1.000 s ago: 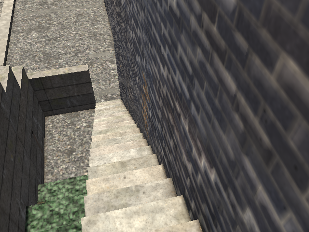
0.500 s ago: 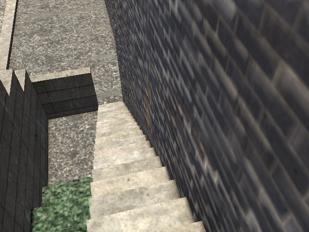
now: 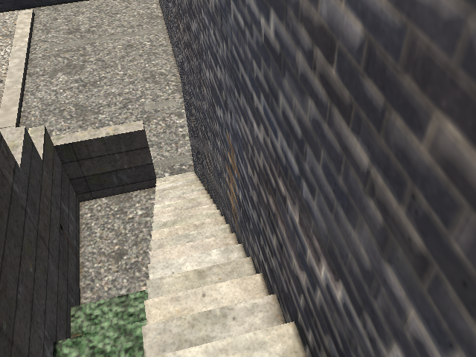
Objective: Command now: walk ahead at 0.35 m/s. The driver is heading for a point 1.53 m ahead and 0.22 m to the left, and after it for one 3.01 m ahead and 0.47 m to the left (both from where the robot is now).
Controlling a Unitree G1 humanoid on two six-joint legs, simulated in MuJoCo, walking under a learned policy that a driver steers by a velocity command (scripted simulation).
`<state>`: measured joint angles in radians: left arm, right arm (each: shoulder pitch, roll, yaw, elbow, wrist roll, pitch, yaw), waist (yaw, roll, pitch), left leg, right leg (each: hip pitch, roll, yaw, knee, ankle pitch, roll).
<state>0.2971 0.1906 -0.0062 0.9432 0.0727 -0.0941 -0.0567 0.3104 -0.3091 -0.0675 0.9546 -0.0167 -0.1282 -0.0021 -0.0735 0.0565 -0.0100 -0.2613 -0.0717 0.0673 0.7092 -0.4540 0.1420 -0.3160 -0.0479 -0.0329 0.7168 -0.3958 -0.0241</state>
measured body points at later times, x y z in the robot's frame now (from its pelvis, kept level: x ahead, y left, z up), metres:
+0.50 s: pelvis +0.19 +0.07 -0.20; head +0.19 +0.10 +0.25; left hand +0.16 +0.35 -0.35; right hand +0.19 -0.17 -0.33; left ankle +0.21 +0.17 -0.91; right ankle +0.08 -0.09 -0.63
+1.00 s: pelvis +0.44 +0.01 -0.37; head +0.44 +0.00 +0.08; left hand +0.56 +0.24 -0.49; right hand +0.39 -0.23 -0.52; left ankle +0.27 +0.17 -0.82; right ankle +0.48 -0.09 -1.11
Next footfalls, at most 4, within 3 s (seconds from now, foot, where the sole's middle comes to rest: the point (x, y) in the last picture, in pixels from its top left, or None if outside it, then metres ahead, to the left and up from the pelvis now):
0.42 left None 0.25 0.17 -0.95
0.94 right None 0.52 -0.09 -1.14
1.40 left None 0.72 0.14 -1.34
1.88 right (241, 324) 1.00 0.00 -1.53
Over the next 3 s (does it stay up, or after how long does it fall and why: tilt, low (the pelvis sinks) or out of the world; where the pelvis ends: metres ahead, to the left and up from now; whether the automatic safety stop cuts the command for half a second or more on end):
stays up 1.33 0.23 -1.04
